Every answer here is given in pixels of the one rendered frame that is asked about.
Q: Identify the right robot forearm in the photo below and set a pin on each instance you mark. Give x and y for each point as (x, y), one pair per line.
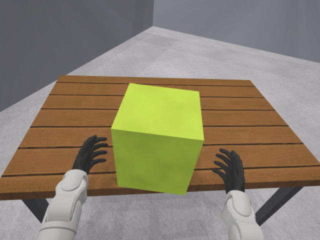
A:
(239, 217)

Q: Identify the right robot hand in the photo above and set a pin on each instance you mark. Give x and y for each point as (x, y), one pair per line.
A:
(234, 178)

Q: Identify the carton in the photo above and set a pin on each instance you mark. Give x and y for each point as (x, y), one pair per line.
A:
(157, 136)

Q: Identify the table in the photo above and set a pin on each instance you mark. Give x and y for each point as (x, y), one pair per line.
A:
(235, 116)

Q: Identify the left robot forearm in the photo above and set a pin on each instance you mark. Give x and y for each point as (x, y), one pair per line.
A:
(62, 216)

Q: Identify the left robot hand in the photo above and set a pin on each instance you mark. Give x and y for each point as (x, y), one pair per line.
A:
(84, 160)

